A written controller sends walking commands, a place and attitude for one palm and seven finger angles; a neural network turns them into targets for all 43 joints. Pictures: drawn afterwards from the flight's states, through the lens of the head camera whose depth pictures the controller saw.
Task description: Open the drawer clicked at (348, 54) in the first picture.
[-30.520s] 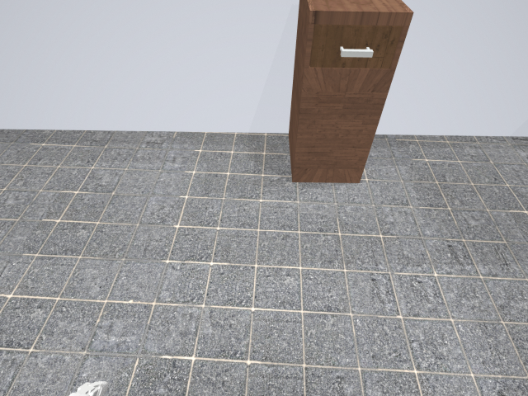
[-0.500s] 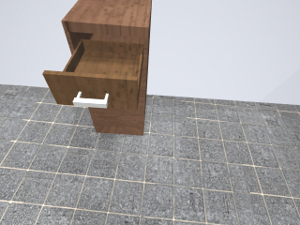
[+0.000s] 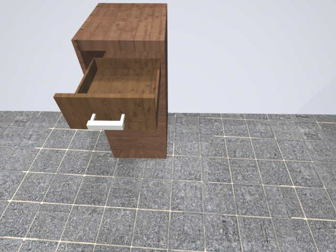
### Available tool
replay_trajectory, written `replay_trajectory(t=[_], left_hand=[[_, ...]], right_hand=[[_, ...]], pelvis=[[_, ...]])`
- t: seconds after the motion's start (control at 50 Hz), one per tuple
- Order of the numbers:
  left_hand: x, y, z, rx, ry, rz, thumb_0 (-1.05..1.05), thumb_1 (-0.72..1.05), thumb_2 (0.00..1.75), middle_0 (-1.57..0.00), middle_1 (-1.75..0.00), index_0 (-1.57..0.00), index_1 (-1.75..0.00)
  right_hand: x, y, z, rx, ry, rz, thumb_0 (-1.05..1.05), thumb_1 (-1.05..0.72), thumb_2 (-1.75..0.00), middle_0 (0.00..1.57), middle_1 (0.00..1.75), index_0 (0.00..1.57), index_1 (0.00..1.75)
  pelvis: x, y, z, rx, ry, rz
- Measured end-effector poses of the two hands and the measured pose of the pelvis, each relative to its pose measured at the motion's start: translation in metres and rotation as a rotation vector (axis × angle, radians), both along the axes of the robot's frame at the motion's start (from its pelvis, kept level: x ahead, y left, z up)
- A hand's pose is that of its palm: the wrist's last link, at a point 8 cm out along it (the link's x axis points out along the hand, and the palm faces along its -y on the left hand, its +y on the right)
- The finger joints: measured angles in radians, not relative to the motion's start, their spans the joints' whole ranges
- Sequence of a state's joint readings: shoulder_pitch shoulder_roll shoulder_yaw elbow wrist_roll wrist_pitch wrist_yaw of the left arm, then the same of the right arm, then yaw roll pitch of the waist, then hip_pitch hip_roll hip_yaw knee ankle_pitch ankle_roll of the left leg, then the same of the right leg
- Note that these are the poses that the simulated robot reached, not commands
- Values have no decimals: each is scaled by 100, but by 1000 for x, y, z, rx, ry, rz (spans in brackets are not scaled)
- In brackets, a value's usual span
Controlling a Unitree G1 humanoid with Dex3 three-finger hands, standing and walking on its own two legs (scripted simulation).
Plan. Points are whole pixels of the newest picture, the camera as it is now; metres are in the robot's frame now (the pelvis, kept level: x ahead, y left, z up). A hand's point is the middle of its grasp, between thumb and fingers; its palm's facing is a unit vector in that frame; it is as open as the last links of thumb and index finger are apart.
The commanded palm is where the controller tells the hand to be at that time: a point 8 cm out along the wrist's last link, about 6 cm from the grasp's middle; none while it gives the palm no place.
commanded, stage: let the arm hang, fingers relaxed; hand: left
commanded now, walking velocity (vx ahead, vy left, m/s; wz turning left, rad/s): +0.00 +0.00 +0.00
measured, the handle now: (107, 120) +0.52 +0.25 -0.03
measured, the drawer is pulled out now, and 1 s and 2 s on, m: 0.30 0.30 0.30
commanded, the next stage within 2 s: look to check the result in 0.28 s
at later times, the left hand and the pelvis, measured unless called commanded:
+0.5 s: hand out of the picture -0.02 +0.14 -0.18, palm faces +0.04 -0.98 -0.19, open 7.3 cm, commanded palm none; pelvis +0.01 -0.02 +0.00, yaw +0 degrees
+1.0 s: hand out of the picture +0.00 +0.12 -0.17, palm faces +0.04 -0.98 -0.19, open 7.4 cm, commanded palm none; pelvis +0.02 -0.04 +0.00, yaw +0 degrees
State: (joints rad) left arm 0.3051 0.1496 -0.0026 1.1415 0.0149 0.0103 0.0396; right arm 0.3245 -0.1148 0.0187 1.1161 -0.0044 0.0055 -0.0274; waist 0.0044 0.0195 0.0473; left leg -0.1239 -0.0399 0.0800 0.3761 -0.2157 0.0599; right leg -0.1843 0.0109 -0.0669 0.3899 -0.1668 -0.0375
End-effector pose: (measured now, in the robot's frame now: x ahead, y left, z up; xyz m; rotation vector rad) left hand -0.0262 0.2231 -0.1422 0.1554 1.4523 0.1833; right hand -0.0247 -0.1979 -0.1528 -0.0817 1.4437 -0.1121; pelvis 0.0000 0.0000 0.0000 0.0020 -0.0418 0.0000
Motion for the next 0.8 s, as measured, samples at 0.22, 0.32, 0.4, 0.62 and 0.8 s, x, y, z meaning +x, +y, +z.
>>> replay_trajectory(t=[0.22, 0.32, 0.4, 0.62, 0.8], left_hand=[[17, -21, -5, -31, -34, -10, 1, 92, 90, -20, -30, -20, -30], [10, -24, -4, -30, -11, 0, 1, 92, 90, -20, -30, -20, -30], [3, -28, -3, -29, 12, 9, 1, 91, 90, -20, -30, -20, -30], [0, -38, -2, -27, 29, 16, 0, 91, 90, -19, -30, -20, -30], [11, -48, -2, -28, 6, 13, 0, 91, 90, -19, -30, -20, -30]], right_hand=[[-12, 0, 1, 3, 22, -39, 0, -91, -90, 20, 30, 20, 30], [-17, -5, 1, -3, 46, -43, 0, -91, -90, 20, 30, 20, 30], [-18, -10, 2, -6, 60, -44, 0, -91, -90, 20, 30, 20, 30], [-7, -19, 0, -3, 44, -44, 0, -91, -90, 20, 30, 20, 30], [3, -24, -1, 5, 29, -43, 0, -91, -90, 20, 30, 20, 30]], pelvis=[[3, -7, 0, 3, -2, -5], [4, -11, 0, 3, 3, -5], [6, -14, 0, 3, 6, -5], [11, -23, 0, 4, 5, -8], [14, -31, 0, 5, 6, -8]])
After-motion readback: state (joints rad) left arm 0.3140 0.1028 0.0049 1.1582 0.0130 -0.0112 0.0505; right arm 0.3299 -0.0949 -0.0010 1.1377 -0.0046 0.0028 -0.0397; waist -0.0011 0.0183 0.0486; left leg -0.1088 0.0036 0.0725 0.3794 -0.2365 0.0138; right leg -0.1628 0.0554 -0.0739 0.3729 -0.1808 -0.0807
